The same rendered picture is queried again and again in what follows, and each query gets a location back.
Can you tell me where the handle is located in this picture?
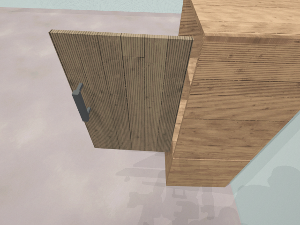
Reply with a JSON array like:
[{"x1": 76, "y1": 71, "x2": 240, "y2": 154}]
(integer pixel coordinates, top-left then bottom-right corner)
[{"x1": 72, "y1": 83, "x2": 91, "y2": 122}]

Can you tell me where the cupboard door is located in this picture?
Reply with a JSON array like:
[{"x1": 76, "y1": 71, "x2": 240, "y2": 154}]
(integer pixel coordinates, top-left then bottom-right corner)
[{"x1": 48, "y1": 30, "x2": 194, "y2": 152}]

